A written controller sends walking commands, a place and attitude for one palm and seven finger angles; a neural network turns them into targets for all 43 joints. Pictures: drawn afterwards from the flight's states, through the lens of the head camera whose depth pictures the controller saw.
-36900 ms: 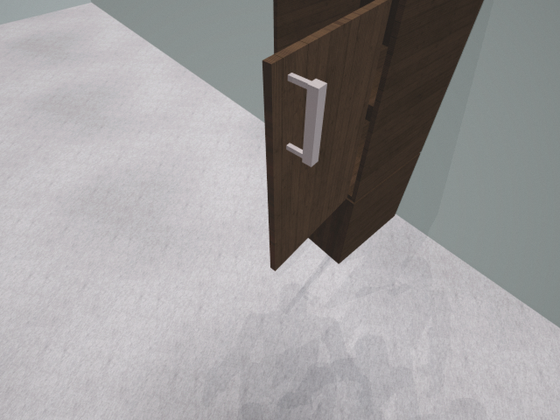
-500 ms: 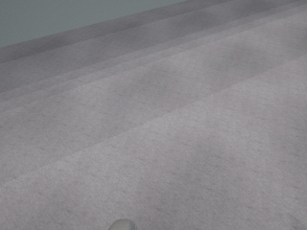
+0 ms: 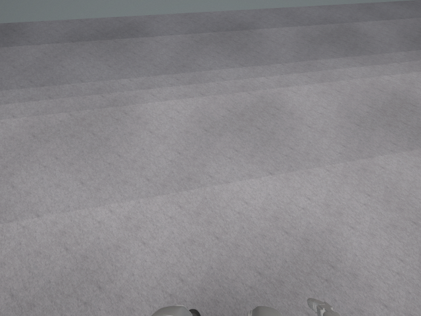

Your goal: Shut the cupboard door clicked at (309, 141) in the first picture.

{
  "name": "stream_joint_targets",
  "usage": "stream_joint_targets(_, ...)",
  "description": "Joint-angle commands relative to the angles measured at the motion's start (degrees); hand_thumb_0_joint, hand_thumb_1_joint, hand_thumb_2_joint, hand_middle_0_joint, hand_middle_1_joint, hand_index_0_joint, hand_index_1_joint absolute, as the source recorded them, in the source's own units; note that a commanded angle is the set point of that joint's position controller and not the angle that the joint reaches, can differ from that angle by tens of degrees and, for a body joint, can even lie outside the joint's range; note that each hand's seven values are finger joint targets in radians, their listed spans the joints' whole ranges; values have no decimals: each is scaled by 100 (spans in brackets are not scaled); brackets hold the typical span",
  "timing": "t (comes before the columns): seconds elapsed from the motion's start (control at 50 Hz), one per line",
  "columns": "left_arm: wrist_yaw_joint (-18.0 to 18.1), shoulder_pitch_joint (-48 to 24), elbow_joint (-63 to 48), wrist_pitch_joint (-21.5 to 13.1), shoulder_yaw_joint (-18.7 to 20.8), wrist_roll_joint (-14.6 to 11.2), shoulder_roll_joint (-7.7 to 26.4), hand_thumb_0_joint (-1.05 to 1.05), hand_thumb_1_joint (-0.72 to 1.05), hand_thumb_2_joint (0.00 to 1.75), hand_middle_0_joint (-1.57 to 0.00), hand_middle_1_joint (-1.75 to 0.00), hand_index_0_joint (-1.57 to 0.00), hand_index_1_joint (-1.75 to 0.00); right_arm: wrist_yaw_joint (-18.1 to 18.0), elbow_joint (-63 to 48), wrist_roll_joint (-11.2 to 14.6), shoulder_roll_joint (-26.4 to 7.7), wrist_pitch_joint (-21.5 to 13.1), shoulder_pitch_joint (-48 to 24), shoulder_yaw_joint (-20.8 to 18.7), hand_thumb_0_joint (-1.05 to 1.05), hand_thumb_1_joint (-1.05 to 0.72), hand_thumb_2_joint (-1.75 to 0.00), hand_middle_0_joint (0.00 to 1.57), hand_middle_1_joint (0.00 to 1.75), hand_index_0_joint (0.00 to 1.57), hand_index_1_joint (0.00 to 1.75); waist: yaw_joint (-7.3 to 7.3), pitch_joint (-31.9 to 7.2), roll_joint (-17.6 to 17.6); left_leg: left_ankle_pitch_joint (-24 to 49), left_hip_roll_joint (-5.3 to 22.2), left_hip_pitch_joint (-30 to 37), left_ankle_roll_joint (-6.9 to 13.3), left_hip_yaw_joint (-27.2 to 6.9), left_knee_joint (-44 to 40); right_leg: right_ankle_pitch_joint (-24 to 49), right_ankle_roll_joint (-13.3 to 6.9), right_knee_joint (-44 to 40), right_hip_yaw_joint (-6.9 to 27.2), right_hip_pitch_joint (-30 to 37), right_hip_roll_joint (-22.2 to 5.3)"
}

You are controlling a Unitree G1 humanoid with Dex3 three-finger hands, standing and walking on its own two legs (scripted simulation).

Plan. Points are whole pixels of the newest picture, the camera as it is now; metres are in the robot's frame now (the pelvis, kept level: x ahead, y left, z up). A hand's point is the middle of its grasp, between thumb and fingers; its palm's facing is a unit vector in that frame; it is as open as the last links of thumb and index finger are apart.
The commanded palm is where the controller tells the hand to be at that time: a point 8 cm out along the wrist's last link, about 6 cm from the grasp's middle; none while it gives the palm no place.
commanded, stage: turn to face it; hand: left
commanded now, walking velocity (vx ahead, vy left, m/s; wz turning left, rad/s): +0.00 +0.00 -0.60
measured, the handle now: out of the picture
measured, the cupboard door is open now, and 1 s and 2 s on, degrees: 62 62 62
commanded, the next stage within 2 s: none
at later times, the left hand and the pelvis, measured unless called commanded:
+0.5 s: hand (157, 283) +0.19 +0.13 -0.16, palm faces -0.27 -0.93 -0.24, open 7.3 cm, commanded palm none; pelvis +0.07 -0.03 +0.00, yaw -18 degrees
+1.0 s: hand (169, 227) +0.32 +0.13 -0.15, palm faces -0.54 -0.81 -0.22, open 7.4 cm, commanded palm none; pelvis +0.11 +0.01 +0.01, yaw -35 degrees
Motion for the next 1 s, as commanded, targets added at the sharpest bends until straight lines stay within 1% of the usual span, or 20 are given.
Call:
stream_joint_targets(0.0,-31,723,-3,130,64,27,257,0,90,90,-20,-30,-20,-30,-92,-116,17,-816,-50,496,-231,0,-90,-90,20,30,20,30,-118,-1001,493,750,1950,840,161,-1268,-1616,190,7,-717,52,318,108)
stream_joint_targets(0.1,-119,110,-275,193,174,55,291,0,90,90,-20,-30,-20,-30,-86,-37,-14,-839,53,669,-358,0,-90,-90,20,30,20,30,-257,-497,641,617,2136,902,217,-945,-1590,220,38,-1123,-144,67,196)
stream_joint_targets(0.22,-170,-84,-468,149,193,36,274,0,90,90,-20,-30,-20,-30,-76,26,-16,-985,70,860,-452,0,-90,-90,20,30,20,30,-325,-750,909,1863,2343,1521,255,-567,-995,80,-53,-1918,-427,335,322)
stream_joint_targets(0.3,-168,270,-432,73,245,33,427,0,90,90,-20,-30,-20,-30,-47,-5,48,-1067,97,785,-514,0,-90,-90,20,30,20,30,-102,-926,788,2018,2121,1425,-202,-34,-114,1395,-220,-3363,-500,1221,393)
stream_joint_targets(0.32,-140,465,-403,32,297,55,658,0,90,90,-20,-30,-20,-30,-25,-65,83,-963,104,751,-520,0,-90,-90,20,30,20,30,0,-1002,284,1340,1838,960,-499,193,479,2316,-425,-3824,125,1737,30)
stream_joint_targets(0.34,-79,552,-369,-37,365,111,1120,0,90,90,-20,-30,-20,-30,-6,-219,122,-641,110,687,-476,0,-90,-90,20,30,20,30,40,-937,-1019,-394,1098,-204,-858,590,1367,3893,-937,-4079,1626,2332,-1089)
stream_joint_targets(0.36,-50,790,-292,-61,402,49,1393,0,90,90,-20,-30,-20,-30,3,-400,116,-558,163,385,-399,0,-90,-90,20,30,20,30,255,-730,-1202,-2503,547,-992,-989,209,2497,4949,-1629,-4226,2230,2387,-1746)
stream_joint_targets(0.38,17,778,-284,-42,433,24,1339,0,90,90,-20,-30,-20,-30,-19,-438,96,-579,218,280,-404,0,-90,-90,20,30,20,30,229,-632,-964,-2379,651,-1311,-964,-393,3119,4852,-1770,-4158,2144,2411,-1666)
stream_joint_targets(0.42,73,380,-367,-32,407,23,1148,0,90,90,-20,-30,-20,-30,-29,-408,89,-587,221,262,-397,0,-90,-90,20,30,20,30,62,-615,-933,-1889,708,-1823,-1031,-717,3471,4746,-1585,-3988,1810,2701,-1224)
stream_joint_targets(0.48,38,112,-496,-64,369,2,1064,0,90,90,-20,-30,-20,-30,14,-363,101,-575,212,352,-408,0,-90,-90,20,30,20,30,-67,-785,-581,-1401,658,-1336,-1143,-664,2996,4763,-1293,-3918,1282,2531,-814)
stream_joint_targets(0.58,-13,85,-505,-31,423,43,1237,0,90,90,-20,-30,-20,-30,-3,-490,137,-532,159,287,-393,0,-90,-90,20,30,20,30,-37,-765,-808,-1352,451,-691,-1170,-541,1546,4541,-1297,-3728,1519,2230,-687)
stream_joint_targets(0.64,-48,-239,-577,25,428,5,1268,0,90,90,-20,-30,-20,-30,-30,-376,154,-608,105,760,-393,0,-90,-90,20,30,20,30,-302,-767,-815,-364,279,450,-1150,-447,133,3913,-935,-3352,1496,1496,-355)
stream_joint_targets(0.66,-55,-302,-619,49,402,-38,1138,0,90,90,-20,-30,-20,-30,-47,-286,140,-767,63,1030,-421,0,-90,-90,20,30,20,30,-429,-845,-566,321,449,1238,-1131,-492,-576,3290,-679,-3060,1329,990,-130)
stream_joint_targets(0.68,-73,-110,-686,76,340,-73,789,0,90,90,-20,-30,-20,-30,-61,-262,83,-1224,-3,1220,-506,0,-90,-90,20,30,20,30,-422,-1109,770,1112,1516,1971,-813,-1625,-1027,1452,-326,-2338,894,216,507)
stream_joint_targets(0.7,-94,20,-778,96,278,-110,596,0,90,90,-20,-30,-20,-30,-94,-304,23,-1680,-8,1502,-574,0,-90,-90,20,30,20,30,-465,-1293,2061,2348,2861,2203,-68,-2774,-1121,-1362,-43,-888,158,-353,906)
stream_joint_targets(0.72,-85,-149,-825,115,300,-62,772,0,90,90,-20,-30,-20,-30,-108,-345,-20,-1655,34,1566,-549,0,-90,-90,20,30,20,30,-562,-1209,1474,2169,3062,1701,334,-2860,-1103,-1513,-90,89,371,-159,700)
stream_joint_targets(0.74,-122,-218,-811,132,337,-18,776,0,90,90,-20,-30,-20,-30,-104,-421,-47,-1473,23,1230,-498,0,-90,-90,20,30,20,30,-399,-925,1145,1690,2839,1320,333,-2549,-1270,-1215,-53,499,352,-302,570)
stream_joint_targets(0.78,-242,-388,-794,168,353,7,795,0,90,90,-20,-30,-20,-30,-110,-609,-38,-1329,25,696,-439,0,-90,-90,20,30,20,30,-259,-492,1223,1519,2531,995,234,-1961,-1283,-744,18,569,171,-484,346)
stream_joint_targets(0.82,-307,-373,-771,235,326,-3,681,0,90,90,-20,-30,-20,-30,-117,-585,-50,-1213,54,637,-413,0,-90,-90,20,30,20,30,-203,-448,1178,1453,2197,998,58,-1279,-1282,-406,81,216,10,-305,350)
stream_joint_targets(0.98,-350,-593,-948,185,246,4,549,0,90,90,-20,-30,-20,-30,-33,-425,-19,-1346,90,938,-543,0,-90,-90,20,30,20,30,-386,-762,1304,1405,2359,1417,47,-573,-988,-145,-1,-1686,-505,353,463)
